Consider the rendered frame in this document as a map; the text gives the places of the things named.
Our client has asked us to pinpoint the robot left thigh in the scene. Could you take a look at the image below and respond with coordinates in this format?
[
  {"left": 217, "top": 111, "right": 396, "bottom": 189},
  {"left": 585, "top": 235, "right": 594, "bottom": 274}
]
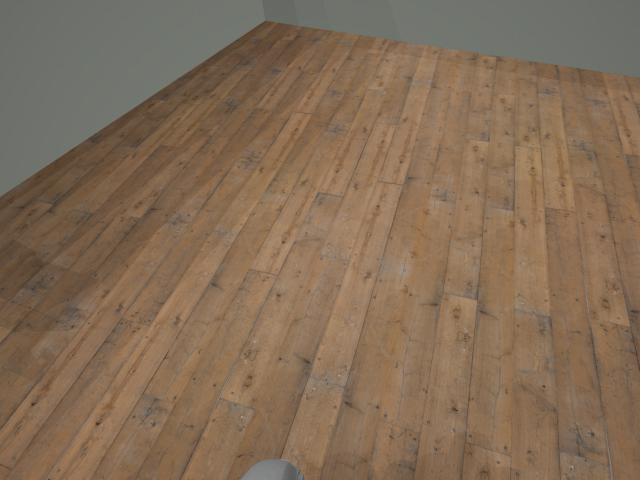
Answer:
[{"left": 240, "top": 459, "right": 304, "bottom": 480}]

